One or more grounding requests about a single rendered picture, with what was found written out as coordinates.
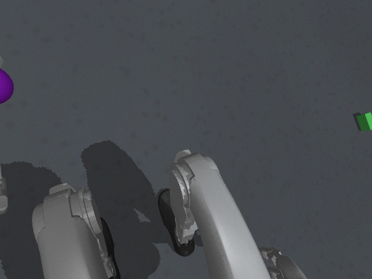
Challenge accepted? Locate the right robot hand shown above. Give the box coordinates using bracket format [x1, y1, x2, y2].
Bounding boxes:
[258, 247, 307, 279]

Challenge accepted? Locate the right robot foot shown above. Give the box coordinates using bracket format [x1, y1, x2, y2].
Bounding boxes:
[158, 189, 195, 256]

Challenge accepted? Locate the left robot foot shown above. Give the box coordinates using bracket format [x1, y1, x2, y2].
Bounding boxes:
[101, 218, 121, 279]

